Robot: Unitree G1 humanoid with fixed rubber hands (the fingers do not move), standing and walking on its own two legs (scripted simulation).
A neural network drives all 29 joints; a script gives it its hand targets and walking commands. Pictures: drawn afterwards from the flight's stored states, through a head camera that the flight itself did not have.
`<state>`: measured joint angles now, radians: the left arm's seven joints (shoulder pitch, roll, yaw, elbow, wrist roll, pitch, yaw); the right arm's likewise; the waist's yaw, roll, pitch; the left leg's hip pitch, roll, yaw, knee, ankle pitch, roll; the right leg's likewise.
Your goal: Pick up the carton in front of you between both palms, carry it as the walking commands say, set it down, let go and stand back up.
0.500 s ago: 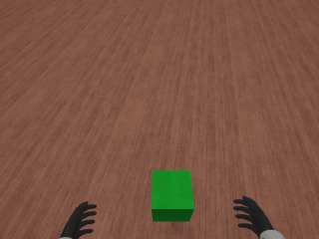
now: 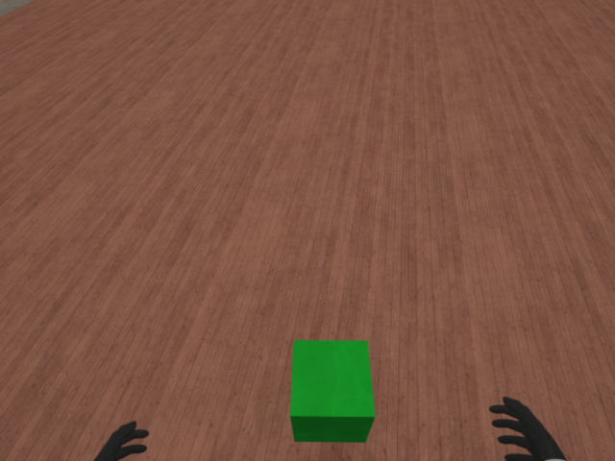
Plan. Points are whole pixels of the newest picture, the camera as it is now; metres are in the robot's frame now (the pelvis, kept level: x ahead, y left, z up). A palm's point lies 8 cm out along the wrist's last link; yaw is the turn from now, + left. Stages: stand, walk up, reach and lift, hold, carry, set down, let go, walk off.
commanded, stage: stand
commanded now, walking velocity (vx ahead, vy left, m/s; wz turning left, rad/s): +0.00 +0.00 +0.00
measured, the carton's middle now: (330, 392) +0.43 -0.04 -0.64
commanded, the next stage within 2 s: none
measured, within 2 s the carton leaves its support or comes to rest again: neither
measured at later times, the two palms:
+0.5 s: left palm out of the picture +0.13 +0.29 -0.08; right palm out of the picture +0.14 -0.29 -0.09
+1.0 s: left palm out of the picture +0.08 +0.30 -0.09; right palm out of the picture +0.10 -0.30 -0.09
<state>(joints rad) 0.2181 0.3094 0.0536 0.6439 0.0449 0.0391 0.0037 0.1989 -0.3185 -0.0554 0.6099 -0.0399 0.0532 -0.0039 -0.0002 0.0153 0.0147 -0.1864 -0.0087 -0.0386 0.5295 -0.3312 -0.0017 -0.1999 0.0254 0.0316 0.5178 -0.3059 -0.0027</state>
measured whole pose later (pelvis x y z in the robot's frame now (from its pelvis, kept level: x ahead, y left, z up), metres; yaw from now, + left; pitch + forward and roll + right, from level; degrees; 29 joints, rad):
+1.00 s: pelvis -0.01 +0.00 +0.01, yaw +1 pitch -2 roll +0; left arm 0.15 0.36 0.02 0.95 0.02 -0.01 0.01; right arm 0.16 -0.37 -0.01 0.93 -0.03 -0.01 -0.02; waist 0.01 0.01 0.02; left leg -0.11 -0.01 -0.05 0.39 -0.24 0.00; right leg -0.12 0.02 0.02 0.38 -0.23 -0.01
